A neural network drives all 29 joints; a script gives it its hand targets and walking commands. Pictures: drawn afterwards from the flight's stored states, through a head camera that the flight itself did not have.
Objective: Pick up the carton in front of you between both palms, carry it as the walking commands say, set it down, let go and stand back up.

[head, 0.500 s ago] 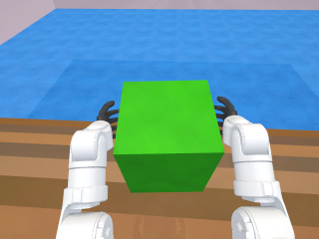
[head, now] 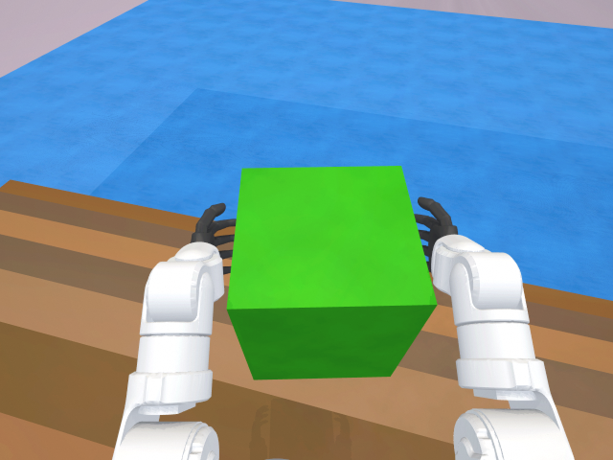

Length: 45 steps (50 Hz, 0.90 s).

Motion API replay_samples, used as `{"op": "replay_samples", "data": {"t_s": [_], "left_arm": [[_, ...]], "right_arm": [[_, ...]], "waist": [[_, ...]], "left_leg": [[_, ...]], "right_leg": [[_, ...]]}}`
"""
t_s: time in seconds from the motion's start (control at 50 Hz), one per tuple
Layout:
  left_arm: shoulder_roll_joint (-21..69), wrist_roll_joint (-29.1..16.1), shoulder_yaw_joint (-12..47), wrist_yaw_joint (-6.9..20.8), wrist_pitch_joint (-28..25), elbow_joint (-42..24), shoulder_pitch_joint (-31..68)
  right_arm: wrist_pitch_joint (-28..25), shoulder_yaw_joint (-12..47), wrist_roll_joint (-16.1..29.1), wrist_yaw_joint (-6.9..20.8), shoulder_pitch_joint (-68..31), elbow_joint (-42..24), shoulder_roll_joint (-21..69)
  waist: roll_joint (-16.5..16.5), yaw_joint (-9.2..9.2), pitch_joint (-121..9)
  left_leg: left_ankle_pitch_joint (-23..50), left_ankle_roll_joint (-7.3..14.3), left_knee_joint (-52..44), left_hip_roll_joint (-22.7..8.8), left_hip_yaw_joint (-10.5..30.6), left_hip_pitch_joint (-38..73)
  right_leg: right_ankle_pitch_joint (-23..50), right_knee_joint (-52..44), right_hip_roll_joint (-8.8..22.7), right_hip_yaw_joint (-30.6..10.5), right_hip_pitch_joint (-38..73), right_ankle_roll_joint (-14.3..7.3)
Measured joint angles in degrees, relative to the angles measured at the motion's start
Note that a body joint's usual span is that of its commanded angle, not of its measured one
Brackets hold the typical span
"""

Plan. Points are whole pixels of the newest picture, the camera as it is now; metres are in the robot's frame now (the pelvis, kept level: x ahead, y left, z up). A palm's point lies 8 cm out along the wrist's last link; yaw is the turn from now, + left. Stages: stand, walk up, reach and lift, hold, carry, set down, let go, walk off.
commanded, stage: carry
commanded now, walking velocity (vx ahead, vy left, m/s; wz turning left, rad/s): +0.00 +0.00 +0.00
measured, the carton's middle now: (322, 280) +0.36 +0.03 +0.04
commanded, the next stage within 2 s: none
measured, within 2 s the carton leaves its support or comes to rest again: neither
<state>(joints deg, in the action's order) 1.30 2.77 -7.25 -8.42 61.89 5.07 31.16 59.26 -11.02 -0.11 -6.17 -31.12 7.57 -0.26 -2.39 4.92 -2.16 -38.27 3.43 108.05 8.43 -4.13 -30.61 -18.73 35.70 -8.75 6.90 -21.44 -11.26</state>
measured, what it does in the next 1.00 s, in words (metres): goes down: left foot 0.18 m lower, then right foot 0.18 m lower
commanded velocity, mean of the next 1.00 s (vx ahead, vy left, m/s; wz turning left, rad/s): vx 0.00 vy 0.00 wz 0.00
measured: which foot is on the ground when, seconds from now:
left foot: up 0.00-0.40, down 0.42-0.90, up 0.92-1.00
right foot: down 0.00-0.40, up 0.42-0.88, down 0.90-1.00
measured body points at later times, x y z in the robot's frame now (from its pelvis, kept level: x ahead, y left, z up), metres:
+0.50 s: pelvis +0.35 +0.08 -0.18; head +0.31 +0.08 +0.26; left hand +0.72 +0.18 -0.05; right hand +0.67 -0.12 -0.05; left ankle +0.40 +0.10 -0.89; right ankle +0.21 -0.04 -0.68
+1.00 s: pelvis +0.68 +0.08 -0.36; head +0.66 +0.10 +0.09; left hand +1.01 +0.26 -0.25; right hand +1.04 -0.04 -0.24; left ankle +0.60 +0.16 -0.86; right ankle +0.70 +0.05 -1.07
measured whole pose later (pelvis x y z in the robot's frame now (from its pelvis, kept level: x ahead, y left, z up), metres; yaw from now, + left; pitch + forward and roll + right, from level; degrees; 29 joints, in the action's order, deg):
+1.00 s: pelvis +0.68 +0.08 -0.36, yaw +0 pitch -1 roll +0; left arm 0.7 2.3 -7.5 -8.6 62.5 7.5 31.6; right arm 60.5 -11.6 -2.0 -6.4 -31.4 9.0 0.8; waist -2.1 5.2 -2.2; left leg -33.0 4.1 104.6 6.7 -2.9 -37.1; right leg -16.3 39.7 -7.3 4.2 -20.1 -10.0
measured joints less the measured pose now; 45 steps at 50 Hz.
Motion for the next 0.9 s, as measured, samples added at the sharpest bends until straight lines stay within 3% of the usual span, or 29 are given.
{"op": "replay_samples", "data": {"t_s": [0.06,0.12,0.24,0.34,0.36,0.4,0.42,0.44,0.46,0.5,0.54,0.6,0.66,0.74,0.84,0.88,0.9], "left_arm": [[-2.31,-3.36,0.76,-0.28,0.77,3.52,0.54],[-2.54,-4.78,2.09,-0.55,0.42,6.83,0.61],[-1.01,-3.97,2.79,-0.55,-1.78,8.73,0.19],[-0.34,-3.40,2.23,-0.52,-2.18,5.48,0.30],[-0.55,-3.42,1.73,-0.44,-1.99,4.74,0.23],[-1.83,-3.57,0.11,0.50,-1.19,3.19,-0.90],[-2.63,-3.66,-0.87,0.96,-0.72,2.60,-1.18],[-2.98,-3.82,-1.80,1.34,-0.60,3.10,-0.32],[-2.67,-3.37,-2.47,1.49,-0.48,4.13,0.94],[-1.49,-1.44,-3.20,1.51,0.63,5.61,2.79],[-0.32,0.19,-3.87,1.48,1.92,6.14,2.61],[0.26,1.07,-4.47,1.44,3.22,5.47,0.69],[0.17,0.78,-4.33,1.36,2.91,4.54,-0.96],[-0.15,0.21,-3.68,1.18,1.40,2.76,-2.40],[-0.66,-0.54,-2.93,1.02,0.11,-0.64,-3.00],[0.16,0.05,-2.19,0.86,-0.07,-0.91,-2.56],[0.80,0.62,-1.39,0.63,0.09,-0.46,-1.85]], "right_arm": [[1.82,-0.88,-3.04,0.02,0.92,0.24,2.30],[2.90,-2.03,-4.23,0.06,3.38,-0.62,3.17],[2.01,-1.73,-3.34,0.06,5.94,-1.66,1.93],[2.15,-0.59,-2.39,-0.15,5.05,-4.35,0.55],[2.20,-0.23,-2.44,-0.24,4.40,-4.23,0.65],[2.63,1.31,-2.99,-1.20,2.15,-2.42,1.67],[3.08,2.07,-3.20,-1.79,0.54,-1.22,2.28],[3.11,2.44,-3.17,-2.18,-0.54,-0.35,2.27],[3.15,2.74,-2.52,-2.35,-1.31,0.51,1.46],[3.45,3.14,-0.32,-2.66,-2.41,2.70,-0.48],[3.93,3.48,1.59,-2.85,-3.11,5.24,-1.72],[4.10,3.80,2.36,-2.94,-3.78,8.35,-1.68],[3.46,4.38,2.21,-2.92,-3.18,8.69,-1.29],[1.88,3.39,1.06,-2.70,-1.87,6.84,0.15],[0.52,2.69,0.12,-2.53,-0.33,2.29,1.48],[0.63,1.97,0.47,-2.22,0.73,0.47,0.92],[0.80,1.31,0.77,-1.71,1.66,-0.47,0.27]], "waist": [[0.41,2.05,0.63],[0.62,2.27,1.29],[1.94,0.91,0.93],[4.60,0.02,0.18],[5.08,-0.74,0.07],[5.79,-4.45,-0.58],[6.34,-7.02,-1.25],[5.77,-9.25,-1.91],[5.13,-10.38,-2.15],[3.53,-11.05,-2.32],[2.02,-10.84,-1.78],[1.75,-10.61,-0.02],[1.88,-9.40,1.38],[1.87,-8.77,2.14],[0.05,-9.13,2.15],[-0.66,-7.46,1.97],[-1.54,-5.57,1.79]], "left_leg": [[8.50,-0.82,-13.29,-4.37,8.19,-7.31],[13.86,-1.57,-32.96,-8.51,10.39,-10.42],[36.92,-1.00,-43.91,-11.63,8.86,-15.05],[57.53,-1.51,-70.61,-10.54,3.89,-9.04],[60.52,-1.20,-72.22,-10.03,2.24,-6.82],[63.01,0.18,-74.23,-8.46,-1.30,0.71],[56.31,2.11,-74.90,-7.97,-2.43,5.14],[42.18,3.56,-73.18,-6.66,-2.63,6.91],[30.32,4.61,-71.12,-5.29,-2.07,7.73],[22.31,6.15,-66.34,-3.15,-1.26,7.37],[15.77,6.58,-59.66,-1.69,-2.60,5.70],[10.29,5.54,-54.79,-1.12,-3.19,5.76],[4.75,7.23,-51.20,-0.88,-2.82,6.35],[-2.40,7.49,-46.21,-0.14,-0.72,7.69],[-12.98,7.63,-37.98,1.67,0.80,11.81],[-5.95,6.85,-30.12,1.33,-2.55,12.75],[-2.35,6.65,-21.29,0.97,-5.13,11.06]], "right_leg": [[-3.15,8.58,-0.80,0.54,-1.43,0.08],[-9.74,12.52,-0.28,-0.05,0.11,0.44],[-20.34,19.33,0.57,-3.65,3.77,2.35],[-32.23,27.38,0.49,-5.72,9.12,3.71],[-29.27,30.99,0.80,-4.93,9.99,4.04],[-25.81,46.27,2.23,-2.62,9.71,6.00],[-23.78,56.54,2.29,-2.21,7.72,7.53],[-23.16,64.36,2.30,-3.03,4.57,8.60],[-21.06,68.08,2.08,-4.87,0.98,8.93],[-15.40,65.83,3.24,-8.67,-6.41,9.07],[-9.49,56.17,5.64,-11.85,-12.39,9.22],[-4.21,41.63,8.58,-12.64,-18.05,9.81],[7.30,37.78,9.52,-12.30,-22.74,8.49],[21.57,26.92,9.17,-11.06,-23.85,8.19],[34.10,4.38,6.98,-4.79,-16.70,9.73],[37.80,-0.72,5.52,-1.54,-10.63,8.90],[38.21,-3.37,5.25,-0.24,-5.93,6.85]]}}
